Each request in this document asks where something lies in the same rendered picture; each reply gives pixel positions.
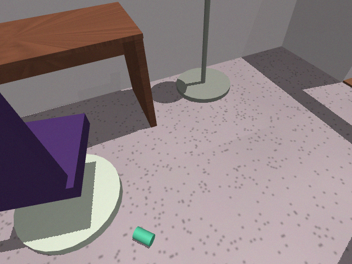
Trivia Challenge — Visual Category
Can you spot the desk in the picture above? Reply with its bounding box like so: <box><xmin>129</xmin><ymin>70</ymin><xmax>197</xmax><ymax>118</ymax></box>
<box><xmin>0</xmin><ymin>2</ymin><xmax>157</xmax><ymax>127</ymax></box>

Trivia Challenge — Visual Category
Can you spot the can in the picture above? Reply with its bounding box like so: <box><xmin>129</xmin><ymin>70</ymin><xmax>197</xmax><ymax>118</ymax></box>
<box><xmin>133</xmin><ymin>226</ymin><xmax>155</xmax><ymax>246</ymax></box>

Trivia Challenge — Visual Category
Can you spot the office chair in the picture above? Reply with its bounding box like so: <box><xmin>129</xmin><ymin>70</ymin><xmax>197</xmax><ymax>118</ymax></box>
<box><xmin>0</xmin><ymin>93</ymin><xmax>123</xmax><ymax>255</ymax></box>

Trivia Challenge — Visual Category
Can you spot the coat stand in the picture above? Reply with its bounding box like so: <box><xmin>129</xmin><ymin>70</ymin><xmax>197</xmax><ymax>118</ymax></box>
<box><xmin>176</xmin><ymin>0</ymin><xmax>230</xmax><ymax>103</ymax></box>

